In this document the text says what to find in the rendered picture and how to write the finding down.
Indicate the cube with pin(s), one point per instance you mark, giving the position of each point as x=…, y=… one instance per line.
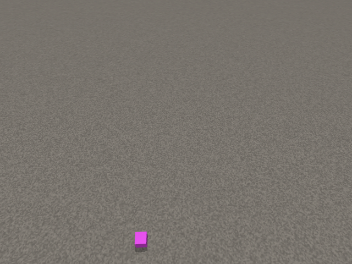
x=140, y=239

